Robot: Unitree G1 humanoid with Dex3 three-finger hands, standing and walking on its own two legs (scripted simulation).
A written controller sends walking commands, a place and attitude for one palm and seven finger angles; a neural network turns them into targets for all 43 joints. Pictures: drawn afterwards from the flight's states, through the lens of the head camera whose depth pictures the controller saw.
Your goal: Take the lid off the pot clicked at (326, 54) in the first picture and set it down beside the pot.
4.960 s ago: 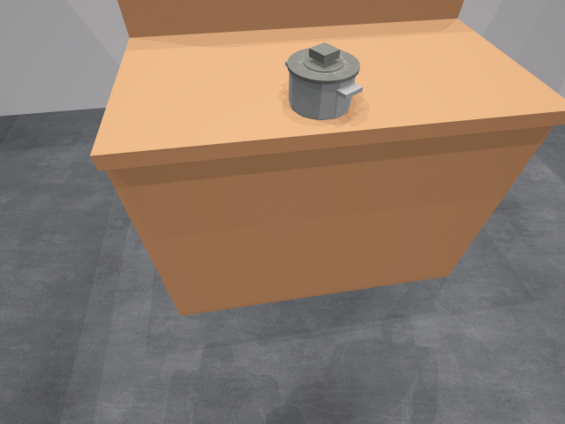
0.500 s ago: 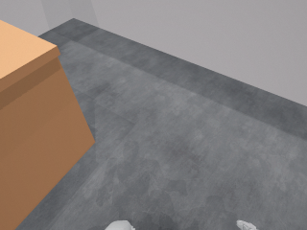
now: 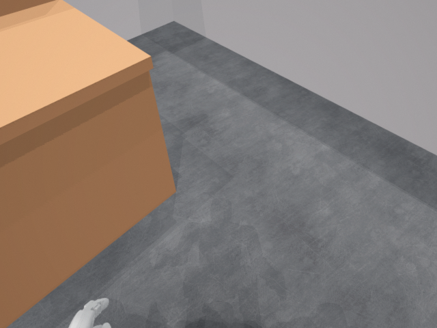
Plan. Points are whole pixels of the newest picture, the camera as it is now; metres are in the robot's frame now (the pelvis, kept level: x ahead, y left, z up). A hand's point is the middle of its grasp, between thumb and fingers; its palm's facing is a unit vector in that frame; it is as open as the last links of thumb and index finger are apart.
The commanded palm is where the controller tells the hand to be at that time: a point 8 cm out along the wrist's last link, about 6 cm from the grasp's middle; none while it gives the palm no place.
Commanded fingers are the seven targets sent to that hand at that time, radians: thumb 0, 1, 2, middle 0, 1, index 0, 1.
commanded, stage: turn to face it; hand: left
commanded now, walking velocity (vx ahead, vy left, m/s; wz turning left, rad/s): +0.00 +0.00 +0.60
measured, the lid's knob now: out of the picture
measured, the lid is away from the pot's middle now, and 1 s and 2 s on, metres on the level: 0.00 0.00 0.00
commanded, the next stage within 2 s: take the last steps up to it in 1.20 s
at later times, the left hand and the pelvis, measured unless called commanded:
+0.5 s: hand out of the picture -0.04 +0.24 -0.19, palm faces +0.34 -0.91 -0.26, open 7.4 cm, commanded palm none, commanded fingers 0.00 0.90 0.90 -0.20 -0.30 -0.20 -0.30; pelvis +0.00 +0.02 -0.02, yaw +18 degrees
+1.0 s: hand out of the picture +0.02 +0.24 -0.14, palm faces +0.56 -0.77 -0.31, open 7.4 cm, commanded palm none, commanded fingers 0.00 0.90 0.90 -0.20 -0.30 -0.20 -0.30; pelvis +0.03 +0.00 -0.01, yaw +37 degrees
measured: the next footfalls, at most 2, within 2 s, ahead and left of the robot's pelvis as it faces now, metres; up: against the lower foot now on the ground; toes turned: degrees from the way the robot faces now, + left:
right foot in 0.04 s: +0.04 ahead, -0.14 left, +0.00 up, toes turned +3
left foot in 0.44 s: +0.01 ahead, +0.13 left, +0.00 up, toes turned +21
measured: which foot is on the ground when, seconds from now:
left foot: down 0.00-0.04, up 0.06-0.42, down 0.44-0.92, up 0.94-1.00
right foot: up 0.00-0.02, down 0.04-0.44, up 0.46-0.90, down 0.92-1.00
